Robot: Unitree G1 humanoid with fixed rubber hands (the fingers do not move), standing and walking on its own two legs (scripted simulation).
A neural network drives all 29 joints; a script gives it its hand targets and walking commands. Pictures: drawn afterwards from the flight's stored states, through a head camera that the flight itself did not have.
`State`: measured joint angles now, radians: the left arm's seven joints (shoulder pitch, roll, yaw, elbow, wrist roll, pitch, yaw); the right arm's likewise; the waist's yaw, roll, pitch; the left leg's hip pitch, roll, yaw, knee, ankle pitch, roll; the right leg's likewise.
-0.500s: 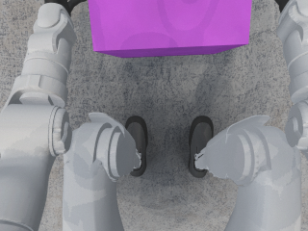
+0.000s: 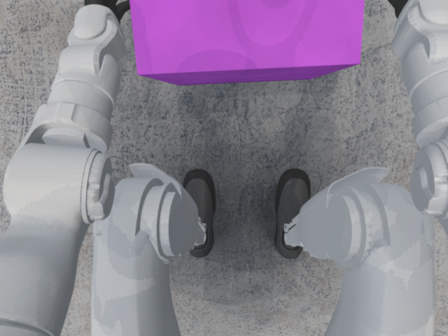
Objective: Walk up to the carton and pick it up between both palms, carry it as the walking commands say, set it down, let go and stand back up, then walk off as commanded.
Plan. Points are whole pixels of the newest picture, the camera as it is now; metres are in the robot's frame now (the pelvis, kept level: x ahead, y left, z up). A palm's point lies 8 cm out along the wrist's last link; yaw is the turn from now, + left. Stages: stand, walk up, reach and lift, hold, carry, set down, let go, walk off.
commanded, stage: reach and lift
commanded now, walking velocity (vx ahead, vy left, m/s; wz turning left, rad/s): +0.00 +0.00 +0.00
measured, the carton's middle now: (242, 6) +0.55 +0.01 -0.24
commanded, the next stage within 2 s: none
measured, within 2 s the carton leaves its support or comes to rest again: leaves its support in 1.14 s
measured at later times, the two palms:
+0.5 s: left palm (112, 10) +0.53 +0.18 -0.16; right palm out of the picture +0.54 -0.18 -0.17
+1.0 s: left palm (112, 5) +0.54 +0.18 -0.16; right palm out of the picture +0.55 -0.18 -0.17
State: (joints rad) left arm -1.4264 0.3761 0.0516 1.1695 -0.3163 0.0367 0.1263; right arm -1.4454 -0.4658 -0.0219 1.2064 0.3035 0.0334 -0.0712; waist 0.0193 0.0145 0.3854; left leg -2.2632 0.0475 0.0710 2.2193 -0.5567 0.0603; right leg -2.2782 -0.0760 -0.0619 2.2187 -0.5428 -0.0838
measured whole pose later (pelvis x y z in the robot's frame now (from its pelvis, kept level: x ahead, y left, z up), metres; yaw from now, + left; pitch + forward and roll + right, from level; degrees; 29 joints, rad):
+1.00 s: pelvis -0.01 +0.00 +0.00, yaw +1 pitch +33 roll +1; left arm -1.51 0.37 0.00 1.23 -0.35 0.06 0.12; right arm -1.55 -0.42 0.06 1.28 0.31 0.05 -0.08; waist 0.01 0.02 0.42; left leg -2.27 0.01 0.06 2.21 -0.52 0.04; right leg -2.27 -0.06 -0.05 2.22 -0.52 -0.07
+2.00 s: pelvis +0.01 +0.00 +0.06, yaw +0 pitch +44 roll +2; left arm -1.16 0.16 0.39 0.71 0.03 0.32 0.07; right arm -1.22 -0.27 -0.27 0.83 0.00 0.31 -0.03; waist 0.01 0.00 0.02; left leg -2.23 -0.01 0.03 2.02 -0.55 0.01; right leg -2.25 0.00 -0.03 2.02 -0.53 -0.05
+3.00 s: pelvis +0.02 +0.00 +0.18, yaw -1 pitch +45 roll +1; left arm -0.93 0.04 0.47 0.60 0.15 0.39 0.01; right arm -0.97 -0.11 -0.41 0.68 -0.16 0.39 0.02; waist 0.03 -0.01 -0.21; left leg -1.91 -0.02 0.02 1.60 -0.48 0.01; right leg -1.93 0.03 -0.01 1.60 -0.46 -0.03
